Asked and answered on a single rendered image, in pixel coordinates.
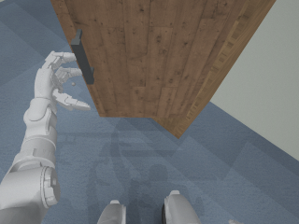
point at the robot left hand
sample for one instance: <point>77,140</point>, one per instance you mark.
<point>47,81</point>

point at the left robot shin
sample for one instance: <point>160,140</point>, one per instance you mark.
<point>114,201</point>

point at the cupboard door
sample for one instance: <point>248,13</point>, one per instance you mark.
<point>150,57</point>

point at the left robot upper arm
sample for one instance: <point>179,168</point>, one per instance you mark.
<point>27,195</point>

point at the left robot forearm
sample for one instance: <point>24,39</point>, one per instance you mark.
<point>40,140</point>

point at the handle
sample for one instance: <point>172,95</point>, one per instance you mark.
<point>77,47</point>

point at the robot left thigh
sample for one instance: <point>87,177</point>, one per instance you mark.
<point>114,213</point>

